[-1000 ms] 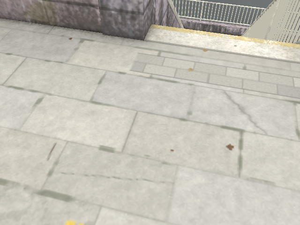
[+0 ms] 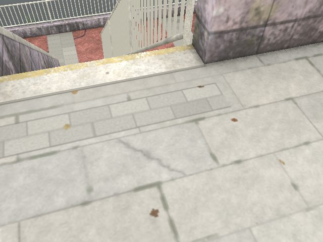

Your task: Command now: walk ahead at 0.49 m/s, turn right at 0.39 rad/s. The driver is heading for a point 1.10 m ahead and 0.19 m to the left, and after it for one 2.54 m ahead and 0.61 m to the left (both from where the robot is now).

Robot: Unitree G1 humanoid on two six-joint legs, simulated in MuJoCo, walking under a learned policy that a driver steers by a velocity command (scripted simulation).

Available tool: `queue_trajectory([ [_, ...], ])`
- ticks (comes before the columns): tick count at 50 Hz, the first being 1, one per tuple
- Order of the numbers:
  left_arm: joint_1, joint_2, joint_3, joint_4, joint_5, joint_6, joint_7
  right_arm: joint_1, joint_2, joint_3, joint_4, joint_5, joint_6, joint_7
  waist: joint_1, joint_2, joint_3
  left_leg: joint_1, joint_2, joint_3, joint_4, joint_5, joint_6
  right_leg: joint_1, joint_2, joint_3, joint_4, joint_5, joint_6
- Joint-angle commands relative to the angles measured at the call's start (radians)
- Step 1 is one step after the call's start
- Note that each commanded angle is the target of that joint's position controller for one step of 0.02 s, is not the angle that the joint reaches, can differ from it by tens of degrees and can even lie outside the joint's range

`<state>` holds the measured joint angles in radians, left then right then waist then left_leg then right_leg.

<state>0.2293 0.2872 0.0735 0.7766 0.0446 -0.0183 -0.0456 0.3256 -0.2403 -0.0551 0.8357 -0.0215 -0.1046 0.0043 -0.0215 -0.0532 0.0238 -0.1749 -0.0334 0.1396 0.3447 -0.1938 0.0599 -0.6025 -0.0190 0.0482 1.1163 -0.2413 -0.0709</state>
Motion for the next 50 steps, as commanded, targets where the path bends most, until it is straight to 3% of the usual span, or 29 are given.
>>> queue_trajectory([
  [1,-0.001,-0.012,-0.014,-0.059,0.0,-0.004,-0.012,0.031,-0.071,-0.007,-0.023,-0.001,-0.026,0.009,0.028,0.117,0.017,0.027,0.276,-0.194,-0.214,0.195,0.129,-0.095,-0.029,0.044,-0.077,0.1,0.011],
  [5,-0.166,-0.034,-0.039,-0.101,-0.004,-0.018,-0.024,0.069,-0.088,-0.005,0.008,0.008,-0.018,0.011,0.0,0.123,0.038,0.01,0.229,-0.079,-0.211,0.288,0.102,0.004,-0.021,-0.064,-0.358,0.227,0.018],
  [10,-0.263,-0.013,-0.044,-0.127,-0.002,-0.027,-0.013,0.173,-0.132,-0.009,0.074,0.006,0.009,0.0,-0.026,0.132,0.054,0.176,0.287,-0.092,-0.134,0.446,0.104,0.064,-0.002,-0.134,-0.522,0.096,-0.02],
  [11,-0.242,-0.008,-0.042,-0.119,0.002,-0.032,-0.007,0.185,-0.135,-0.008,0.087,0.007,0.016,-0.002,-0.014,0.139,0.04,0.194,0.287,-0.094,-0.07,0.573,0.101,0.124,0.022,-0.144,-0.554,0.05,-0.035],
  [12,-0.156,0.002,-0.035,-0.089,0.005,-0.041,0.001,0.189,-0.141,-0.007,0.098,0.01,0.023,-0.004,0.029,0.138,-0.004,0.198,0.274,-0.086,0.048,0.699,0.093,0.244,0.054,-0.151,-0.609,0.043,-0.051],
  [13,0.01,0.032,-0.02,-0.029,0.016,-0.056,0.013,0.185,-0.135,-0.002,0.102,0.016,0.028,-0.004,0.1,0.108,-0.098,0.126,0.234,-0.058,0.234,0.683,0.073,0.471,0.061,-0.139,-0.658,0.082,-0.077],
  [14,0.199,0.113,0.004,0.008,0.039,-0.065,0.029,0.157,-0.098,0.012,0.06,0.022,0.024,-0.002,0.176,0.021,-0.234,-0.083,0.191,-0.036,0.513,0.359,0.052,0.749,-0.155,0.088,-0.674,-0.021,-0.126],
  [15,0.235,0.202,0.025,0.014,0.032,-0.06,0.042,0.241,0.017,0.036,0.022,0.047,0.024,0.006,0.134,-0.207,-0.349,-0.444,0.024,-0.019,0.849,-0.349,0.014,0.996,-0.452,0.539,-0.768,-0.031,-0.236],
  [16,0.22,0.162,0.023,0.013,-0.005,-0.051,0.047,0.167,-0.111,-0.003,0.042,0.026,0.034,-0.007,0.154,-0.037,-0.287,-0.506,0.049,-0.162,0.925,-0.309,0.029,0.895,-0.419,0.525,-0.798,0.002,-0.216],
  [17,0.141,0.105,0.004,0.021,-0.011,-0.055,0.045,0.101,-0.101,-0.007,0.021,0.028,0.031,-0.004,0.107,-0.023,-0.153,-0.515,0.085,-0.187,0.902,-0.215,0.037,0.77,-0.365,0.355,-0.821,0.08,-0.178],
  [18,0.087,0.051,-0.008,0.023,-0.014,-0.063,0.04,0.087,-0.076,-0.003,0.028,0.028,0.03,-0.001,0.075,-0.003,-0.083,-0.479,0.112,-0.182,0.85,-0.155,0.032,0.653,-0.32,0.247,-0.864,0.157,-0.142],
  [20,0.039,-0.003,-0.021,0.033,-0.022,-0.076,0.043,0.113,-0.048,-0.005,0.055,0.0,0.057,0.01,0.021,-0.029,-0.026,-0.404,0.133,-0.177,0.799,-0.106,0.012,0.522,-0.251,0.102,-0.921,0.193,-0.086],
  [21,0.047,-0.009,-0.023,0.041,-0.023,-0.085,0.044,0.115,-0.034,-0.007,0.059,-0.005,0.07,0.018,0.012,-0.031,-0.021,-0.386,0.127,-0.172,0.8,-0.09,0.006,0.495,-0.243,0.066,-0.937,0.234,-0.083],
  [24,0.086,0.01,-0.015,0.074,-0.032,-0.105,0.05,0.04,-0.015,-0.012,0.031,-0.009,0.088,0.033,-0.006,-0.016,0.014,-0.465,0.135,-0.162,0.785,0.001,-0.006,0.494,-0.232,-0.036,-0.97,0.328,-0.083],
  [29,0.135,0.004,-0.019,0.113,-0.026,-0.105,0.055,-0.147,-0.001,0.0,-0.036,-0.008,0.087,0.047,0.015,-0.016,0.07,-0.515,0.13,-0.119,0.559,0.192,-0.011,0.5,-0.199,-0.18,-0.976,0.38,-0.073],
  [34,0.21,0.053,-0.01,0.156,-0.023,-0.093,0.07,-0.292,-0.013,0.01,-0.098,-0.015,0.084,0.062,0.05,-0.007,0.096,-0.459,0.098,-0.026,0.343,0.167,0.041,0.621,-0.242,-0.249,-0.937,0.501,-0.063],
  [37,0.204,0.091,-0.002,0.167,-0.018,-0.076,0.08,-0.248,-0.037,-0.001,-0.096,-0.018,0.085,0.053,0.016,-0.031,0.044,-0.348,0.018,0.031,0.304,0.022,0.1,0.708,-0.253,-0.296,-0.762,0.893,-0.045],
  [38,0.196,0.109,0.003,0.166,-0.015,-0.066,0.082,-0.178,-0.053,-0.01,-0.079,-0.018,0.084,0.048,-0.016,-0.039,-0.001,-0.269,-0.02,0.043,0.294,-0.035,0.124,0.718,-0.253,-0.307,-0.634,0.995,-0.042],
  [39,0.19,0.126,0.008,0.162,-0.016,-0.055,0.081,-0.071,-0.076,-0.024,-0.048,-0.019,0.077,0.043,-0.062,-0.032,-0.067,-0.134,-0.055,0.035,0.247,-0.057,0.151,0.684,-0.249,-0.311,-0.454,0.968,-0.036],
  [40,0.178,0.125,0.007,0.145,-0.017,-0.051,0.076,0.086,-0.132,-0.05,0.0,-0.029,0.069,0.03,-0.136,0.031,-0.155,0.104,-0.025,-0.06,0.175,-0.07,0.192,0.529,-0.222,-0.318,-0.187,0.757,-0.007],
  [41,0.226,0.009,-0.017,0.082,-0.035,-0.056,0.058,0.119,-0.262,-0.085,-0.002,-0.033,0.07,0.014,-0.091,0.259,-0.26,0.432,0.286,-0.539,0.138,-0.112,0.333,0.11,-0.076,-0.308,0.205,0.012,0.051],
  [42,0.131,0.063,-0.006,0.036,-0.03,-0.07,0.048,0.123,-0.282,-0.088,-0.019,0.002,0.082,0.015,-0.101,0.206,-0.324,0.495,0.382,-0.921,-0.047,-0.116,0.395,-0.089,0.056,-0.083,0.363,-0.298,0.069],
  [43,0.021,0.066,-0.007,0.006,-0.031,-0.082,0.043,0.078,-0.261,-0.082,-0.009,0.008,0.088,0.006,-0.095,0.123,-0.171,0.402,0.356,-0.756,-0.077,-0.071,0.351,-0.187,-0.017,-0.016,0.341,-0.186,0.058],
  [44,0.023,0.058,-0.013,0.007,-0.036,-0.094,0.043,0.026,-0.204,-0.069,-0.009,0.014,0.085,0.0,-0.051,0.064,-0.074,0.257,0.329,-0.639,-0.086,0.041,0.308,-0.151,-0.058,-0.024,0.244,-0.091,0.055],
  [45,0.04,0.051,-0.013,0.021,-0.027,-0.091,0.046,-0.02,-0.167,-0.059,-0.014,0.014,0.078,-0.002,-0.003,0.02,-0.026,0.145,0.271,-0.545,-0.093,0.155,0.261,-0.083,-0.086,-0.021,0.158,-0.063,0.058],
  [47,0.08,0.037,-0.015,0.029,0.004,-0.051,0.044,-0.062,-0.125,-0.043,-0.023,0.024,0.062,-0.002,0.048,0.042,-0.032,0.029,0.196,-0.434,-0.111,0.279,0.229,0.036,-0.103,-0.017,0.074,-0.056,0.082],
  [50,0.041,0.019,-0.018,0.006,0.006,-0.017,0.034,-0.018,-0.153,-0.048,-0.015,0.026,0.04,0.002,0.051,0.061,-0.03,-0.01,0.147,-0.384,-0.126,0.339,0.222,0.024,-0.097,-0.042,-0.019,-0.006,0.112],
])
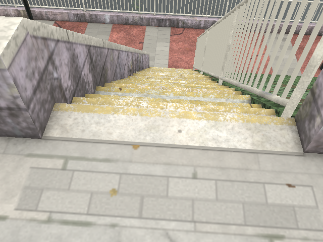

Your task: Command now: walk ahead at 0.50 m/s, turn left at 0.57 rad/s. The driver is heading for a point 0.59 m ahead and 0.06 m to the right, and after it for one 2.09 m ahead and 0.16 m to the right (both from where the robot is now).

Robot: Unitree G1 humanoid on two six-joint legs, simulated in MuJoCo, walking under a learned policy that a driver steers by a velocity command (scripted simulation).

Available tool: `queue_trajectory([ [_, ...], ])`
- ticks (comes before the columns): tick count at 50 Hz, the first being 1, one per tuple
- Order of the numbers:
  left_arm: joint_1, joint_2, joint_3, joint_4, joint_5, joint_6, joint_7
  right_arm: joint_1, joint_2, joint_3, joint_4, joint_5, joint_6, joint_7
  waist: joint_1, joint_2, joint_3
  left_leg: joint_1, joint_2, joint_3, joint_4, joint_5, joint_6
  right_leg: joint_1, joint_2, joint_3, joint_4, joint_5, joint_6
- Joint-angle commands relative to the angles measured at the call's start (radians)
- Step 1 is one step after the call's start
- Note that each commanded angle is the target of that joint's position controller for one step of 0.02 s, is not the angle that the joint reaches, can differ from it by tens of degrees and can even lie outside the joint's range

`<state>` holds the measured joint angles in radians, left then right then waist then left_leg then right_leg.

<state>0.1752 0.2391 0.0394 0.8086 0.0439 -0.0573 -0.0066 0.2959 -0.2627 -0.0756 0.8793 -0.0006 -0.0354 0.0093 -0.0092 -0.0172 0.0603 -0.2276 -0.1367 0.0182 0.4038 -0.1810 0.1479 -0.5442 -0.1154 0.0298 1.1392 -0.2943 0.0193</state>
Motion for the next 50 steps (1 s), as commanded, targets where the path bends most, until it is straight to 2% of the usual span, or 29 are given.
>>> queue_trajectory([
  [1,0.053,0.067,0.015,-0.042,0.006,0.026,-0.006,0.034,-0.138,-0.029,-0.056,0.004,-0.03,-0.003,0.026,0.035,-0.052,0.042,0.244,-0.265,-0.194,0.311,0.126,-0.062,0.0,-0.028,-0.082,0.084,0.03],
  [7,-0.167,0.076,0.009,-0.117,-0.002,0.023,-0.014,0.156,-0.14,-0.028,-0.044,0.001,-0.025,-0.008,-0.059,0.078,-0.022,0.175,0.239,-0.31,-0.183,0.289,0.086,-0.179,0.03,-0.02,-0.346,0.269,0.039],
  [12,-0.275,0.07,-0.006,-0.159,-0.011,0.003,-0.027,0.221,-0.125,-0.014,-0.023,-0.013,-0.031,-0.021,-0.098,0.091,-0.003,0.264,0.271,-0.311,-0.138,0.441,0.07,-0.12,0.072,-0.049,-0.515,0.294,-0.008],
  [13,-0.268,0.077,-0.004,-0.162,-0.013,-0.002,-0.027,0.214,-0.133,-0.014,-0.022,-0.015,-0.033,-0.025,-0.087,0.096,0.0,0.271,0.285,-0.318,-0.129,0.469,0.061,-0.082,0.078,-0.046,-0.544,0.278,-0.025],
  [15,-0.168,0.105,0.006,-0.137,-0.014,-0.01,-0.021,0.165,-0.157,-0.016,-0.028,-0.016,-0.038,-0.029,-0.029,0.104,-0.015,0.253,0.292,-0.305,-0.071,0.612,0.029,0.082,0.112,-0.052,-0.605,0.206,-0.064],
  [16,-0.068,0.127,0.017,-0.105,-0.016,-0.015,-0.012,0.151,-0.17,-0.018,-0.026,-0.018,-0.041,-0.027,0.013,0.099,-0.06,0.252,0.275,-0.288,0.032,0.742,0.014,0.205,0.145,-0.066,-0.628,0.162,-0.084],
  [17,0.078,0.148,0.029,-0.062,-0.014,-0.025,0.0,0.14,-0.169,-0.016,-0.022,-0.018,-0.043,-0.021,0.084,0.061,-0.136,0.213,0.226,-0.241,0.213,0.743,-0.005,0.386,0.141,-0.063,-0.681,0.183,-0.11],
  [18,0.238,0.209,0.044,-0.045,0.006,-0.033,0.017,0.149,-0.116,0.0,-0.046,-0.013,-0.048,-0.015,0.139,-0.021,-0.265,0.064,0.176,-0.204,0.481,0.475,-0.021,0.619,-0.053,0.148,-0.692,0.041,-0.159],
  [19,0.284,0.31,0.071,-0.028,0.019,-0.025,0.015,0.301,-0.032,0.013,-0.047,0.024,-0.045,-0.011,0.072,-0.269,-0.365,-0.253,-0.013,-0.104,0.813,-0.248,-0.068,0.846,-0.309,0.64,-0.791,-0.016,-0.308],
  [20,0.222,0.227,0.06,-0.027,-0.016,-0.012,0.003,0.266,-0.114,0.005,-0.027,-0.013,-0.041,-0.018,0.056,-0.143,-0.284,-0.366,0.034,-0.152,0.899,-0.3,-0.054,0.756,-0.289,0.749,-0.869,-0.119,-0.309],
  [21,0.126,0.154,0.043,-0.044,-0.025,-0.011,-0.001,0.165,-0.12,0.002,-0.041,-0.019,-0.039,-0.012,0.037,-0.044,-0.135,-0.381,0.083,-0.154,0.888,-0.204,-0.055,0.61,-0.247,0.567,-0.88,-0.11,-0.287],
  [22,0.085,0.111,0.032,-0.042,-0.02,-0.016,-0.005,0.099,-0.104,0.009,-0.056,-0.021,-0.041,-0.005,0.031,0.007,-0.081,-0.363,0.115,-0.145,0.838,-0.148,-0.057,0.514,-0.194,0.439,-0.9,0.002,-0.261],
  [24,0.091,0.08,0.019,-0.01,-0.022,-0.027,-0.002,0.082,-0.085,0.013,-0.063,-0.035,-0.025,0.008,-0.004,-0.051,-0.053,-0.308,0.157,-0.12,0.76,-0.123,-0.071,0.423,-0.111,0.27,-0.93,0.187,-0.215],
  [25,0.113,0.081,0.018,0.006,-0.026,-0.035,-0.004,0.098,-0.072,0.016,-0.055,-0.038,-0.016,0.014,-0.011,-0.072,-0.062,-0.287,0.157,-0.107,0.745,-0.117,-0.079,0.412,-0.098,0.231,-0.935,0.269,-0.213],
  [27,0.155,0.089,0.019,0.033,-0.034,-0.047,-0.009,0.082,-0.058,0.021,-0.058,-0.043,-0.007,0.02,-0.019,-0.068,-0.061,-0.315,0.169,-0.078,0.715,-0.1,-0.093,0.415,-0.089,0.182,-0.953,0.357,-0.226],
  [31,0.214,0.097,0.019,0.068,-0.035,-0.045,-0.008,-0.097,-0.044,0.034,-0.109,-0.039,-0.003,0.024,0.009,-0.054,-0.006,-0.421,0.22,-0.022,0.548,0.029,-0.127,0.426,-0.064,0.109,-1.016,0.353,-0.225],
  [32,0.228,0.09,0.015,0.078,-0.039,-0.043,-0.007,-0.142,-0.032,0.041,-0.122,-0.038,-0.005,0.022,0.016,-0.05,0.013,-0.408,0.219,-0.003,0.474,0.056,-0.137,0.415,-0.047,0.089,-1.003,0.455,-0.219],
  [34,0.259,0.093,0.012,0.101,-0.039,-0.041,-0.003,-0.194,0.001,0.056,-0.133,-0.031,-0.009,0.018,0.026,-0.051,0.006,-0.326,0.185,0.03,0.34,0.1,-0.151,0.404,-0.022,0.038,-0.942,0.712,-0.199],
  [37,0.3,0.119,0.016,0.125,-0.036,-0.029,0.003,-0.215,-0.008,0.06,-0.128,-0.02,-0.016,-0.001,0.043,-0.077,-0.036,-0.236,0.128,0.037,0.244,0.15,-0.149,0.446,-0.015,0.041,-0.839,0.859,-0.178],
  [39,0.279,0.13,0.021,0.118,-0.034,-0.018,0.01,-0.199,-0.037,0.053,-0.125,-0.018,-0.022,-0.014,0.029,-0.094,-0.047,-0.188,0.115,0.011,0.189,0.12,-0.132,0.468,-0.023,0.087,-0.764,0.839,-0.169],
  [41,0.232,0.139,0.028,0.103,-0.045,-0.011,0.016,-0.072,-0.072,0.04,-0.082,-0.025,-0.039,-0.031,-0.031,-0.063,-0.081,-0.023,0.108,-0.002,0.035,0.201,-0.102,0.449,0.007,0.113,-0.613,0.769,-0.133],
  [42,0.226,0.12,0.025,0.08,-0.056,-0.014,0.017,0.025,-0.127,0.026,-0.061,-0.042,-0.054,-0.042,-0.059,0.003,-0.156,0.172,0.215,-0.073,0.026,0.451,-0.074,0.347,0.059,0.096,-0.451,0.582,-0.103],
  [43,0.301,0.041,0.01,0.043,-0.069,-0.014,0.023,0.113,-0.202,0.011,-0.074,-0.056,-0.054,-0.045,-0.047,0.181,-0.31,0.435,0.524,-0.294,0.126,0.949,0.007,0.152,0.152,0.03,-0.18,-0.02,-0.075],
  [44,0.4,0.057,0.019,0.064,-0.076,0.012,0.039,0.088,-0.204,0.0,-0.093,-0.01,-0.027,-0.037,-0.039,0.278,-0.448,0.46,0.647,-0.426,0.111,1.038,0.136,0.077,0.221,-0.012,0.032,-0.417,-0.068],
  [45,0.374,0.115,0.039,0.085,-0.046,0.038,0.042,0.029,-0.127,0.016,-0.122,0.003,-0.012,-0.031,-0.022,0.133,-0.372,0.332,0.587,-0.371,0.056,0.844,0.137,0.055,0.172,0.018,0.112,-0.367,-0.061],
  [46,0.303,0.1,0.042,0.071,-0.03,0.051,0.033,-0.053,-0.071,0.032,-0.137,-0.003,-0.006,-0.037,-0.002,0.105,-0.25,0.212,0.526,-0.288,-0.002,0.646,0.11,0.028,0.142,0.013,0.114,-0.293,-0.049],
  [47,0.26,0.084,0.044,0.057,-0.022,0.064,0.026,-0.104,-0.042,0.043,-0.142,-0.01,0.0,-0.047,0.018,0.117,-0.161,0.102,0.476,-0.215,-0.06,0.528,0.085,0.027,0.114,0.01,0.087,-0.237,-0.033],
  [48,0.241,0.078,0.046,0.048,-0.015,0.081,0.02,-0.123,-0.04,0.043,-0.14,-0.014,0.003,-0.057,0.034,0.146,-0.117,0.021,0.443,-0.155,-0.099,0.45,0.071,0.05,0.099,0.004,0.063,-0.189,-0.017],
  [50,0.258,0.062,0.048,0.045,-0.014,0.107,0.016,-0.117,-0.051,0.038,-0.138,-0.027,0.002,-0.062,0.049,0.134,-0.122,-0.053,0.425,-0.089,-0.114,0.439,0.083,0.101,0.116,-0.022,0.088,-0.142,0.001],
])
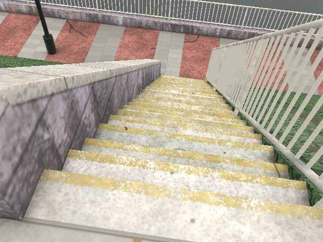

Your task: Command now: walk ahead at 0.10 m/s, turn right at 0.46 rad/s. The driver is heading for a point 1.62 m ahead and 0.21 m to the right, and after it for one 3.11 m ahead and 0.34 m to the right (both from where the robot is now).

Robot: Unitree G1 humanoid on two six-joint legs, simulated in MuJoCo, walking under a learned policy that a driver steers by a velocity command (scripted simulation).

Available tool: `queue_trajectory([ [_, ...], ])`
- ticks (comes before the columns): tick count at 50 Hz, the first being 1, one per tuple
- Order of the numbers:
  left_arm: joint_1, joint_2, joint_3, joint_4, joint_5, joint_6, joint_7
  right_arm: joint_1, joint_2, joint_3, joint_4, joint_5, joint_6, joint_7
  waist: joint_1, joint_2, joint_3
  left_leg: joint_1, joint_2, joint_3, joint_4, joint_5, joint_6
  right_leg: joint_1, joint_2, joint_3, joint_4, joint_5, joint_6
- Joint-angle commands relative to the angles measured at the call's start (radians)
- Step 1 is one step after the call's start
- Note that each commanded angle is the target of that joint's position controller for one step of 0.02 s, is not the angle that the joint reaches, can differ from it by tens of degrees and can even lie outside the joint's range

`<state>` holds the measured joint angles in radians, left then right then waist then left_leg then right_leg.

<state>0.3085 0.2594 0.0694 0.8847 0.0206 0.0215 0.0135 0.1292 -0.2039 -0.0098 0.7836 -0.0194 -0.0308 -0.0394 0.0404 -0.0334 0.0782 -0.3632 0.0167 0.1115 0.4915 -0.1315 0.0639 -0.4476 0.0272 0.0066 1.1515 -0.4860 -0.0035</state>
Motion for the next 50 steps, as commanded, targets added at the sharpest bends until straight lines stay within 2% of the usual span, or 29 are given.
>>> queue_trajectory([
  [1,0.123,0.041,0.02,-0.038,0.005,0.036,-0.004,0.048,-0.114,-0.031,-0.043,-0.009,-0.004,-0.014,0.007,0.137,-0.148,0.074,0.275,-0.162,-0.205,0.368,0.176,0.005,-0.025,-0.001,0.066,0.059,0.027],
  [7,-0.017,0.033,0.006,-0.127,0.005,0.064,-0.029,0.04,-0.151,-0.048,-0.048,-0.017,0.012,-0.009,-0.019,0.181,-0.135,0.051,0.284,-0.084,-0.229,0.009,0.154,0.047,-0.058,-0.044,-0.222,0.114,0.013],
  [10,-0.054,0.054,0.006,-0.169,-0.002,0.063,-0.038,0.066,-0.188,-0.064,-0.046,-0.02,0.03,-0.001,-0.041,0.181,-0.147,0.067,0.318,-0.081,-0.205,-0.071,0.144,0.111,-0.047,-0.082,-0.334,0.065,-0.009],
  [12,-0.038,0.053,0.005,-0.182,-0.006,0.055,-0.042,0.062,-0.211,-0.075,-0.046,-0.014,0.041,0.002,-0.026,0.16,-0.146,0.053,0.321,-0.058,-0.155,-0.109,0.104,0.192,-0.034,-0.104,-0.473,0.097,-0.035],
  [13,0.0,0.057,0.008,-0.173,-0.008,0.048,-0.042,0.073,-0.213,-0.08,-0.042,-0.013,0.048,0.004,-0.009,0.125,-0.144,0.008,0.305,-0.024,-0.096,-0.126,0.057,0.275,-0.019,-0.097,-0.585,0.149,-0.053],
  [14,0.032,0.087,0.015,-0.165,-0.004,0.037,-0.037,0.117,-0.19,-0.082,-0.026,-0.016,0.06,0.01,-0.004,0.002,-0.112,-0.052,0.252,0.038,0.045,-0.211,-0.017,0.317,-0.06,0.02,-0.755,0.188,-0.072],
  [15,0.018,0.187,0.03,-0.196,0.001,0.026,-0.024,0.173,-0.097,-0.063,-0.046,-0.021,0.073,0.02,-0.043,-0.287,-0.091,-0.246,0.115,0.132,0.348,-0.491,-0.109,0.356,-0.343,0.409,-0.876,0.309,-0.131],
  [16,0.048,0.28,0.059,-0.208,0.01,0.027,-0.009,0.035,-0.123,-0.062,-0.103,-0.012,0.086,0.005,0.031,-0.26,-0.02,-0.316,0.006,-0.025,0.468,-0.515,-0.12,0.195,-0.433,0.531,-0.922,0.484,-0.27],
  [17,0.038,0.23,0.049,-0.192,0.014,0.027,0.002,0.0,-0.135,-0.064,-0.105,-0.001,0.092,0.003,0.005,-0.135,-0.001,-0.294,0.032,-0.1,0.55,-0.415,-0.116,0.18,-0.359,0.427,-0.903,0.459,-0.266],
  [18,-0.025,0.193,0.038,-0.199,0.0,0.027,0.012,0.031,-0.13,-0.064,-0.097,0.002,0.085,0.007,-0.039,-0.123,0.001,-0.284,0.035,-0.123,0.549,-0.315,-0.111,0.163,-0.292,0.356,-0.899,0.384,-0.231],
  [19,-0.09,0.176,0.033,-0.218,0.0,0.03,0.012,0.058,-0.142,-0.069,-0.076,-0.001,0.076,0.012,-0.064,-0.102,-0.02,-0.277,0.025,-0.127,0.56,-0.244,-0.104,0.193,-0.232,0.305,-0.89,0.385,-0.204],
  [20,-0.114,0.159,0.029,-0.234,-0.008,0.027,0.013,0.089,-0.158,-0.076,-0.06,-0.016,0.073,0.017,-0.067,-0.101,-0.053,-0.272,0.013,-0.118,0.592,-0.207,-0.102,0.229,-0.206,0.274,-0.87,0.464,-0.205],
  [21,-0.111,0.139,0.023,-0.24,-0.014,0.023,0.009,0.108,-0.161,-0.08,-0.054,-0.02,0.071,0.023,-0.068,-0.078,-0.096,-0.257,0.006,-0.123,0.613,-0.201,-0.104,0.263,-0.196,0.264,-0.853,0.541,-0.21],
  [22,-0.103,0.136,0.023,-0.247,-0.013,0.017,-0.002,0.107,-0.157,-0.082,-0.052,-0.01,0.073,0.025,-0.064,-0.053,-0.125,-0.248,0.0,-0.124,0.625,-0.199,-0.105,0.292,-0.191,0.252,-0.831,0.596,-0.214],
  [23,-0.088,0.135,0.024,-0.245,-0.015,0.01,-0.007,0.114,-0.147,-0.079,-0.051,-0.004,0.076,0.026,-0.06,-0.043,-0.141,-0.247,0.0,-0.124,0.615,-0.198,-0.108,0.319,-0.192,0.249,-0.824,0.616,-0.217],
  [25,-0.038,0.132,0.024,-0.227,-0.017,0.004,0.005,0.103,-0.129,-0.072,-0.065,-0.007,0.081,0.022,-0.042,-0.063,-0.128,-0.26,0.008,-0.131,0.538,-0.206,-0.118,0.358,-0.205,0.279,-0.835,0.584,-0.228],
  [28,-0.017,0.133,0.023,-0.219,-0.003,0.004,0.005,0.075,-0.129,-0.066,-0.074,-0.012,0.083,0.021,-0.015,-0.083,-0.117,-0.206,0.004,-0.132,0.423,-0.241,-0.113,0.357,-0.22,0.302,-0.836,0.555,-0.238],
  [31,-0.027,0.139,0.021,-0.215,0.004,0.006,0.001,0.077,-0.123,-0.059,-0.076,-0.004,0.079,0.019,-0.006,-0.095,-0.113,-0.096,-0.015,-0.119,0.307,-0.288,-0.093,0.309,-0.213,0.308,-0.818,0.546,-0.238],
  [34,-0.058,0.139,0.016,-0.209,0.008,0.01,-0.001,0.111,-0.124,-0.055,-0.07,0.007,0.072,0.011,-0.018,-0.098,-0.113,0.028,-0.038,-0.103,0.164,-0.294,-0.068,0.26,-0.21,0.334,-0.792,0.585,-0.22],
  [36,-0.097,0.124,0.006,-0.204,-0.007,0.011,0.003,0.175,-0.102,-0.047,-0.048,0.006,0.058,0.004,-0.07,-0.056,-0.118,0.196,-0.036,-0.099,-0.107,-0.105,-0.046,0.193,-0.177,0.323,-0.747,0.557,-0.162],
  [37,-0.079,0.092,-0.005,-0.203,-0.01,0.004,0.004,0.175,-0.128,-0.047,-0.051,-0.009,0.044,-0.002,-0.059,0.004,-0.133,0.291,0.046,-0.192,-0.188,-0.035,-0.034,0.129,-0.139,0.311,-0.722,0.441,-0.103],
  [38,-0.037,0.028,-0.024,-0.208,-0.015,-0.002,0.002,0.16,-0.193,-0.05,-0.067,-0.024,0.031,-0.006,-0.024,0.177,-0.156,0.341,0.243,-0.413,-0.257,0.026,0.015,0.061,-0.041,0.213,-0.612,0.241,-0.054],
  [39,-0.06,0.068,-0.013,-0.2,-0.016,0.007,0.006,0.095,-0.206,-0.051,-0.067,-0.01,0.03,0.005,-0.014,0.234,-0.092,0.151,0.308,-0.452,-0.244,0.155,0.109,0.135,0.044,0.107,-0.615,0.066,-0.039],
  [40,-0.048,0.085,-0.01,-0.177,-0.01,0.014,0.005,0.054,-0.15,-0.035,-0.076,-0.004,0.025,0.013,-0.005,0.185,-0.078,0.115,0.273,-0.407,-0.244,0.128,0.122,0.201,0.018,0.1,-0.59,0.076,-0.034],
  [41,-0.057,0.07,-0.014,-0.163,-0.009,0.014,0.001,0.038,-0.138,-0.028,-0.071,-0.001,0.021,0.016,0.0,0.178,-0.065,0.105,0.216,-0.353,-0.231,0.075,0.09,0.228,0.017,0.099,-0.65,0.165,-0.037],
  [42,-0.07,0.065,-0.017,-0.156,-0.008,0.011,-0.002,0.041,-0.148,-0.03,-0.062,-0.002,0.023,0.014,-0.003,0.182,-0.06,0.115,0.161,-0.304,-0.218,0.031,0.053,0.251,0.013,0.1,-0.696,0.259,-0.033],
  [44,-0.074,0.076,-0.02,-0.146,0.002,0.001,-0.005,0.068,-0.162,-0.034,-0.049,0.003,0.022,0.01,-0.017,0.177,-0.088,0.159,0.122,-0.272,-0.185,0.051,0.02,0.278,-0.019,0.125,-0.743,0.375,-0.022],
  [46,-0.062,0.079,-0.021,-0.114,-0.01,-0.006,0.0,0.105,-0.151,-0.033,-0.034,0.007,0.024,0.015,-0.038,0.102,-0.084,0.171,0.101,-0.264,-0.203,-0.01,0.008,0.262,-0.039,0.146,-0.744,0.375,-0.011],
  [50,-0.063,0.065,-0.029,-0.069,-0.009,-0.011,0.01,0.091,-0.143,-0.035,-0.005,0.002,0.029,0.016,-0.04,0.048,-0.059,0.192,0.085,-0.247,-0.187,-0.04,0.007,0.241,-0.053,0.16,-0.782,0.392,-0.012],
])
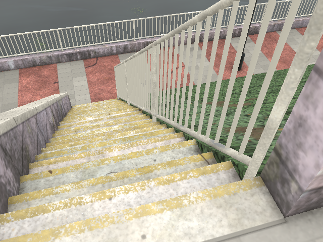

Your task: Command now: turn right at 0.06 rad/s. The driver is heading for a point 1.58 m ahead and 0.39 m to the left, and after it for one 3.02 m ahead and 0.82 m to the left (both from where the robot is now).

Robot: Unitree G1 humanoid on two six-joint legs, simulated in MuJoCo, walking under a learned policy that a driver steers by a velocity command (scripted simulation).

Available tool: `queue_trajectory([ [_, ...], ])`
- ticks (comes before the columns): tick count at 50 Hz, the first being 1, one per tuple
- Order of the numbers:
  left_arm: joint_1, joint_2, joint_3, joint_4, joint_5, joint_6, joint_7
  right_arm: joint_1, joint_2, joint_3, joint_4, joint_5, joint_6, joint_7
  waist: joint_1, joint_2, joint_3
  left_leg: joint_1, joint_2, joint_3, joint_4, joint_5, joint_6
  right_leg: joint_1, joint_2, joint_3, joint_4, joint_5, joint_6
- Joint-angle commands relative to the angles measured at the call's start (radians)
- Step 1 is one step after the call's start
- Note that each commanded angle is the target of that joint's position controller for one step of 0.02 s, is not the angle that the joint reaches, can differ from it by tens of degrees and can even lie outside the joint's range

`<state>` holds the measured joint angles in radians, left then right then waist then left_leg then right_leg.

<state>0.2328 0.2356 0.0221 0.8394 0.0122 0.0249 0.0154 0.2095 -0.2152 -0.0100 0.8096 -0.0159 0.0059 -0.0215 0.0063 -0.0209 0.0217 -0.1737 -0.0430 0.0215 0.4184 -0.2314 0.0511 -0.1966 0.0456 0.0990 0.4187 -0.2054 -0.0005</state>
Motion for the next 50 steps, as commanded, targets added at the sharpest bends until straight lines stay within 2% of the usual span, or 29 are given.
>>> queue_trajectory([
  [1,0.014,0.09,0.018,-0.012,-0.001,-0.016,0.009,0.013,-0.13,-0.035,-0.022,-0.002,-0.008,-0.001,-0.008,0.026,-0.006,0.011,0.142,-0.153,-0.11,0.07,0.02,-0.009,-0.075,0.071,-0.054,0.119,-0.016],
  [5,0.016,0.092,0.014,0.032,-0.003,-0.021,0.014,0.019,-0.125,-0.035,0.023,-0.002,-0.009,0.001,-0.012,0.009,-0.007,0.028,0.132,-0.145,-0.106,0.075,0.019,-0.009,-0.086,0.079,-0.071,0.122,-0.019],
  [14,0.032,0.091,0.003,0.133,-0.004,-0.023,0.022,0.041,-0.117,-0.032,0.135,0.0,-0.009,-0.003,-0.009,0.017,0.005,0.03,0.124,-0.142,-0.121,0.08,0.014,0.012,-0.1,0.078,-0.089,0.127,-0.029],
  [17,0.045,0.083,-0.002,0.17,-0.007,-0.022,0.032,0.049,-0.106,-0.025,0.163,0.002,-0.006,-0.009,-0.007,0.023,0.015,0.027,0.125,-0.145,-0.126,0.085,0.018,0.018,-0.099,0.074,-0.091,0.116,-0.036],
  [23,0.053,0.067,-0.012,0.22,-0.007,-0.023,0.034,0.078,-0.09,-0.015,0.217,0.001,-0.005,-0.013,-0.009,0.024,0.024,0.029,0.121,-0.141,-0.121,0.094,0.016,0.017,-0.102,0.069,-0.092,0.121,-0.038],
  [35,0.078,0.031,-0.029,0.283,-0.008,-0.022,0.041,0.119,-0.054,-0.001,0.282,-0.001,-0.004,-0.021,-0.011,0.019,0.036,0.03,0.117,-0.137,-0.115,0.113,0.015,0.01,-0.103,0.06,-0.09,0.125,-0.037],
  [50,0.115,-0.001,-0.038,0.318,-0.008,-0.02,0.046,0.16,-0.021,0.006,0.318,-0.001,-0.006,-0.026,-0.01,0.023,0.048,0.026,0.115,-0.136,-0.113,0.124,0.016,0.0,-0.103,0.05,-0.077,0.117,-0.034],
])
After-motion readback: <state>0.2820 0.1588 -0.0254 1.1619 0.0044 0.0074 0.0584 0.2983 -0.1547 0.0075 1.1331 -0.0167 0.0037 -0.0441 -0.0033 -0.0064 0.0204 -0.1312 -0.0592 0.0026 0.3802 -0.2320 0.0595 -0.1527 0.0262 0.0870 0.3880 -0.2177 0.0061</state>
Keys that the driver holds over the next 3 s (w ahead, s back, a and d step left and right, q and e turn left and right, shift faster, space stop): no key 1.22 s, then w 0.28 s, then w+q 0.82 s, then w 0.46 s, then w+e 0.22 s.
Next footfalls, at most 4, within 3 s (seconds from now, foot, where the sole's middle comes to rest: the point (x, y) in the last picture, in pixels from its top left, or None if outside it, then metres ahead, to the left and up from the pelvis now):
1.54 right None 0.13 -0.11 -0.78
2.02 left None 0.43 0.06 -0.78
2.48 right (163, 221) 0.61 0.01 -0.78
2.90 left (105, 226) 0.58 0.25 -0.78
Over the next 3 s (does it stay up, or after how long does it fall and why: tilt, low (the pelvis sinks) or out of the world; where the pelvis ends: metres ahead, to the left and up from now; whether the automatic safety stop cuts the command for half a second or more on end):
stays up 0.61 0.16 -0.06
